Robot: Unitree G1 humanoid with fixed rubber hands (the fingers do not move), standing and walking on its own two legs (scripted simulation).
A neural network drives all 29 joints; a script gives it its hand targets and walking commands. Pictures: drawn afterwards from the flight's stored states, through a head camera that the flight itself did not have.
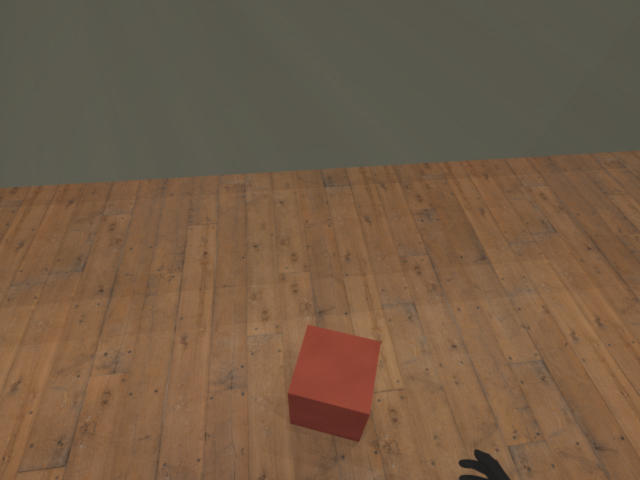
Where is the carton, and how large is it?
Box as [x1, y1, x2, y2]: [288, 325, 380, 441]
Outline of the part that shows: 308,325 288,390 290,423 358,441 369,415 380,342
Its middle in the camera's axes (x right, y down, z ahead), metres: +0.04 +0.41 +1.12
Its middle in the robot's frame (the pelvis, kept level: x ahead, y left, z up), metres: +0.51 -0.03 -0.64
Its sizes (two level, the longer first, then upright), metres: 0.210 0.200 0.250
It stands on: the floor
